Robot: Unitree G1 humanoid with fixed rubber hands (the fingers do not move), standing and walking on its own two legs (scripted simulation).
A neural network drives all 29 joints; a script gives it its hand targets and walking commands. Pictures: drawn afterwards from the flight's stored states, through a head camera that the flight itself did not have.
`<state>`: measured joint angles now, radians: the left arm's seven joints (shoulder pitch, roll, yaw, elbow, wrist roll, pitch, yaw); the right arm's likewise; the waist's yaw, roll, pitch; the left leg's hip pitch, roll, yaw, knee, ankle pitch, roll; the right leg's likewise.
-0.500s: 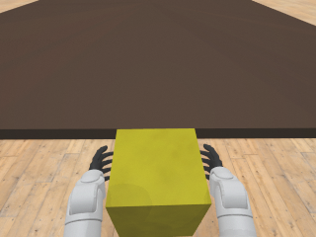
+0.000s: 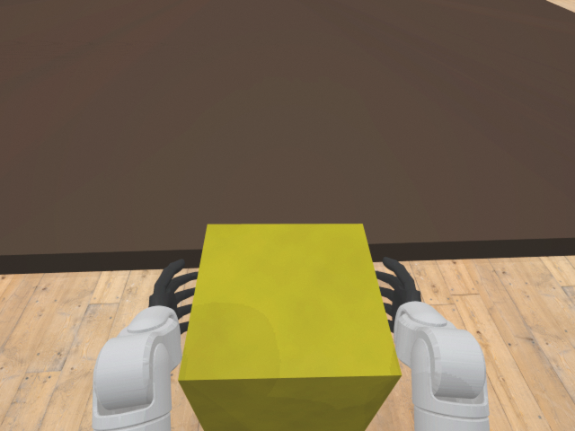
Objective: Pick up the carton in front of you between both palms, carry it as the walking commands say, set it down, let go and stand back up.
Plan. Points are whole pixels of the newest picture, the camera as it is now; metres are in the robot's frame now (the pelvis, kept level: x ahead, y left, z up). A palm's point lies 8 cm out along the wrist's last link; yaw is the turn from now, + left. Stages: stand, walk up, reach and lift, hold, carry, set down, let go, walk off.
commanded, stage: carry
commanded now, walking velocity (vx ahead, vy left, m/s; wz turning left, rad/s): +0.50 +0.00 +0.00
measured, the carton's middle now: (285, 337) +0.27 +0.00 +0.02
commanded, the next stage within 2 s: none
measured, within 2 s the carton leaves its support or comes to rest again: neither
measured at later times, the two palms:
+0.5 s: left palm (201, 156) +0.59 +0.13 +0.10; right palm (358, 151) +0.60 -0.16 +0.10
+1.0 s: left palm (216, 49) +1.02 +0.14 +0.15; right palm (327, 50) +1.02 -0.16 +0.15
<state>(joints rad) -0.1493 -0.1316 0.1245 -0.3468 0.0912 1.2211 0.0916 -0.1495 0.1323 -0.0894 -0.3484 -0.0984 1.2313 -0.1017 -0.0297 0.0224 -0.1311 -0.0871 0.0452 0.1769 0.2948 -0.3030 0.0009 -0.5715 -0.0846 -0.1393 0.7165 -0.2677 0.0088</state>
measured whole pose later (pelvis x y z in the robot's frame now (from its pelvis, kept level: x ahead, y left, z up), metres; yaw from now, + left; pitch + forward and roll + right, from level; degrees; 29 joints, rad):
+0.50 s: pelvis +0.32 -0.03 +0.00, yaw +2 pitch +5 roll +1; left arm -0.18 -0.14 0.12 -0.43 0.08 1.21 0.09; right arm -0.17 0.13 -0.10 -0.46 -0.10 1.23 -0.10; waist 0.02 0.00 -0.08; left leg -0.58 0.09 0.17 0.57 -0.08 0.02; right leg 0.01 -0.04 -0.24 0.25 -0.34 -0.01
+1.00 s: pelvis +0.66 -0.01 -0.02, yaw +1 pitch +4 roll +1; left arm -0.72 0.00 0.22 -0.09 0.08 1.34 0.12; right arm -0.71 0.01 -0.21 -0.09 -0.06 1.34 -0.12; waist -0.02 0.00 -0.03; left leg -0.06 0.05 0.21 0.48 -0.46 0.00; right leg -0.56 -0.04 -0.16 0.56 -0.07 -0.06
